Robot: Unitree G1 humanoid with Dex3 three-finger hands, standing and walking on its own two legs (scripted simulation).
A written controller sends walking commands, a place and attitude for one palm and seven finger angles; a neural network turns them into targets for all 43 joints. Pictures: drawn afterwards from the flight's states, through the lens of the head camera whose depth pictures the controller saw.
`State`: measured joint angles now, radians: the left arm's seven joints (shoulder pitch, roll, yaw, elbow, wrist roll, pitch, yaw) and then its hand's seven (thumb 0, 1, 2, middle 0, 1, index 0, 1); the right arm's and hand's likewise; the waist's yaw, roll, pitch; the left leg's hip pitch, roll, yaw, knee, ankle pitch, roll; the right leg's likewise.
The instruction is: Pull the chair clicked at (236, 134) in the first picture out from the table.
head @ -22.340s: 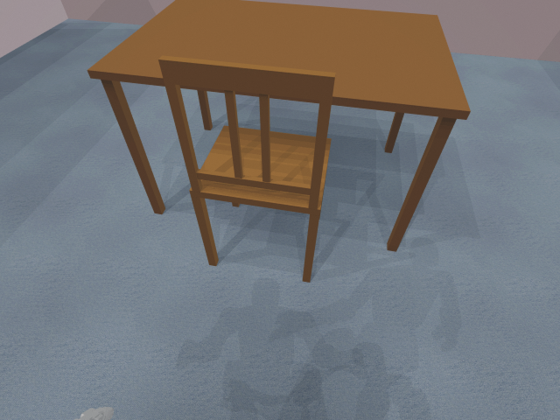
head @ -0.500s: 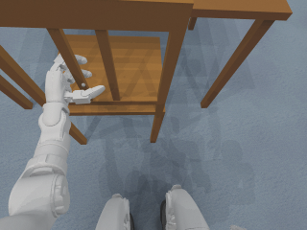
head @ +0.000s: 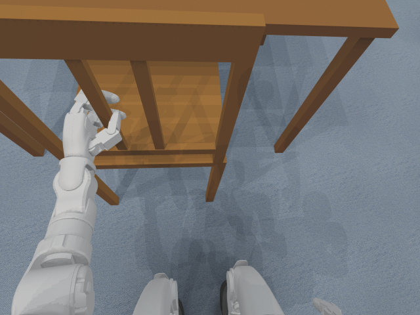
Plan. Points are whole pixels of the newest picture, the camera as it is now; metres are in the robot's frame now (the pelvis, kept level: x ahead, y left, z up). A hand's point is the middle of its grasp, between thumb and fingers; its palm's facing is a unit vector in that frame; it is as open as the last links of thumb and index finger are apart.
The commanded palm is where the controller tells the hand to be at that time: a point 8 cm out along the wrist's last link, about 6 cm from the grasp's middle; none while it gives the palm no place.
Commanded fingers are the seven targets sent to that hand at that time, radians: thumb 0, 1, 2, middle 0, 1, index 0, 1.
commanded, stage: hook a spindle and tug to test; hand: left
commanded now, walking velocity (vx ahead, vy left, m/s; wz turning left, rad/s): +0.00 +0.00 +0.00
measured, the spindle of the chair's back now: (104, 113) +0.49 +0.18 +0.01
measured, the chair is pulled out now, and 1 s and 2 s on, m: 0.00 0.04 0.08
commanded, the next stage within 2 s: step backward, pulling the chair out in 0.34 s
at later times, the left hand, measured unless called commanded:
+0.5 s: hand (116, 143) +0.42 +0.15 +0.01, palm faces -0.01 -1.00 -0.08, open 5.7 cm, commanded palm +0.40 +0.20 +0.01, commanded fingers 0.00 0.90 0.90 -0.50 -1.45 -0.50 -1.45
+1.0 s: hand (117, 139) +0.42 +0.15 +0.03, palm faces -0.07 -0.99 -0.13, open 5.2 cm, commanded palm +0.40 +0.19 +0.02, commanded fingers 0.00 0.90 0.90 -0.50 -1.45 -0.50 -1.45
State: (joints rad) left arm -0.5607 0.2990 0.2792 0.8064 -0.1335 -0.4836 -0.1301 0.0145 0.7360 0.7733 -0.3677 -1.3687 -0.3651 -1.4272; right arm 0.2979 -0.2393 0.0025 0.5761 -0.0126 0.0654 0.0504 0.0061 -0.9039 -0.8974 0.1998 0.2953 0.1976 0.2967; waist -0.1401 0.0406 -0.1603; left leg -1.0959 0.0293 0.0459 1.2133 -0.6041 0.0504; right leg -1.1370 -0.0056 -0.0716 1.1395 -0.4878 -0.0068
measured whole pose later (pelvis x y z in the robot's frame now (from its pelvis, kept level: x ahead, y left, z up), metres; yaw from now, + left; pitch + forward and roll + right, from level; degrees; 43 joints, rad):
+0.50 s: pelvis +0.02 +0.00 +0.01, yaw +0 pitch +25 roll -2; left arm -0.35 0.23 0.17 0.55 -0.10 -0.41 -0.07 0.01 0.72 0.77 -0.37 -1.35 -0.36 -1.42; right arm 0.24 -0.23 -0.01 0.55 0.01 0.07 0.01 0.01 -0.90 -0.90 0.20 0.30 0.20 0.30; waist -0.09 0.04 -0.12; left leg -0.96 0.00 0.02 1.15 -0.64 0.05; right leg -1.02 -0.01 -0.06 1.10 -0.52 0.01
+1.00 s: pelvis +0.05 +0.04 +0.10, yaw -1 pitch +11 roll -3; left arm -0.48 0.17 0.05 0.99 -0.04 -0.25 0.05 0.06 0.71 0.77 -0.26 -1.14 -0.50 -1.45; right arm 0.28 -0.25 -0.03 0.66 0.01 0.13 -0.08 0.01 -0.90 -0.90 0.20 0.30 0.20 0.30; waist -0.08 0.05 0.06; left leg -0.38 -0.02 0.07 0.62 -0.33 0.02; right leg -0.40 -0.02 -0.04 0.50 -0.21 -0.01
